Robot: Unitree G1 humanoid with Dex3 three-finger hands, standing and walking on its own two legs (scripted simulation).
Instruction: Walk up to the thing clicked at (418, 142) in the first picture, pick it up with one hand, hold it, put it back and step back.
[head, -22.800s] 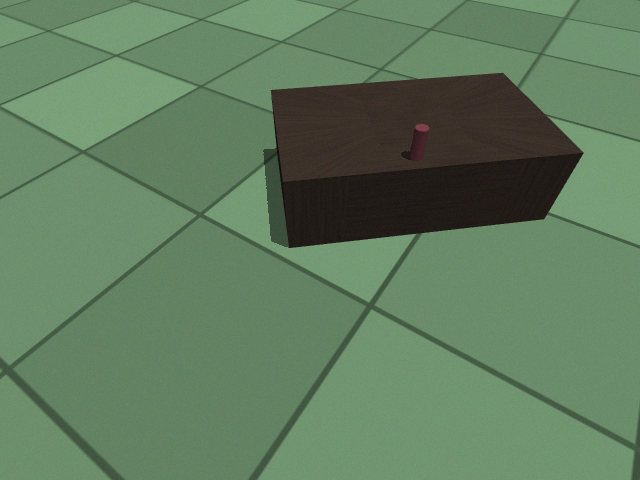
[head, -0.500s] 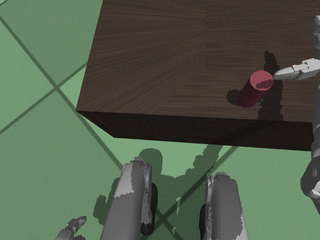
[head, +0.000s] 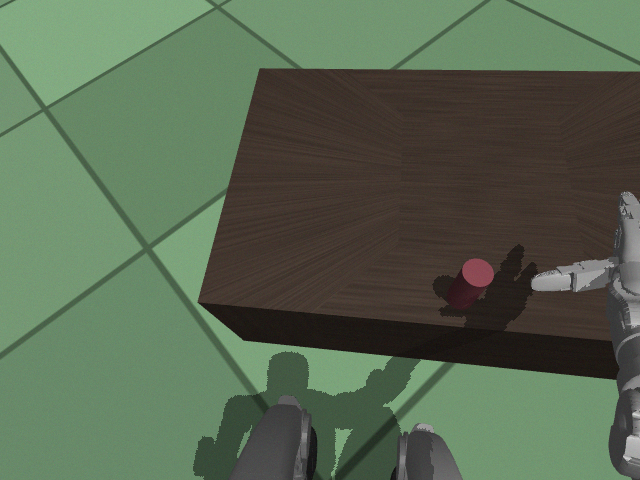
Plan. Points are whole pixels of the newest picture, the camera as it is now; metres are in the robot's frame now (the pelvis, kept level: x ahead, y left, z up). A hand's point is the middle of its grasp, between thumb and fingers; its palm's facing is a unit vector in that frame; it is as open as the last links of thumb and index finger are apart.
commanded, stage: home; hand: right
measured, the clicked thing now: (468, 285) +0.45 -0.18 -0.25
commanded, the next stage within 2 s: none
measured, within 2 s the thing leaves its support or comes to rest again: neither
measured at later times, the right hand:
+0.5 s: hand (544, 404) +0.24 -0.19 -0.01, palm faces +0.15 +0.95 -0.27, open 17.2 cm
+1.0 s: hand (540, 449) +0.20 -0.18 -0.01, palm faces +0.13 +0.95 -0.27, open 17.3 cm
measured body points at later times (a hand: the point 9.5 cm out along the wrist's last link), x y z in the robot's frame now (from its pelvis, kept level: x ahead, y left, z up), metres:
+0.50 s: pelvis +0.05 +0.01 +0.07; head +0.08 +0.00 +0.52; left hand +0.22 +0.24 -0.02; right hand +0.23 -0.24 +0.01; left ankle +0.06 +0.13 -0.63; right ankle +0.00 -0.11 -0.63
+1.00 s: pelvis +0.04 +0.01 +0.06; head +0.06 +0.01 +0.51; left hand +0.20 +0.24 -0.02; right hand +0.19 -0.22 +0.01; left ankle +0.06 +0.14 -0.63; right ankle +0.00 -0.11 -0.63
